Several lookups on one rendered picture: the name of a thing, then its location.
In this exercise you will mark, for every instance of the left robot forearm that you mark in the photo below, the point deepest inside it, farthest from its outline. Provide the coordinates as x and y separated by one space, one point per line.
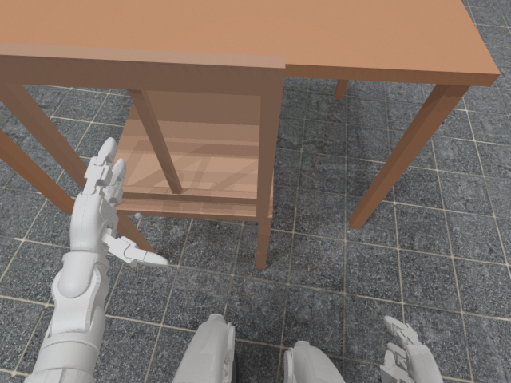
73 340

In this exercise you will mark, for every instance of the left robot shin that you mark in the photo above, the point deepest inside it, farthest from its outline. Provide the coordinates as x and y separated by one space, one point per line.
227 373

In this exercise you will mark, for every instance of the right robot hand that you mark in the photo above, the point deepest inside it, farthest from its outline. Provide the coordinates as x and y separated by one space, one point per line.
417 364

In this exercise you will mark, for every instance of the robot right thigh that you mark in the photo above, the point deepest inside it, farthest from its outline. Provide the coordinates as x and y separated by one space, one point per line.
308 364

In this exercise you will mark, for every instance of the table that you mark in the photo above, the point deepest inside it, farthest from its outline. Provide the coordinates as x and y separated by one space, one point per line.
412 41

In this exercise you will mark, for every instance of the chair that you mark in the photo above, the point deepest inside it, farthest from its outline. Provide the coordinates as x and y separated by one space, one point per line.
200 138

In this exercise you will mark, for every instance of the left robot hand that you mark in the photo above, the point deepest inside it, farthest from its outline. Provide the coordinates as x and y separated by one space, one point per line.
94 209

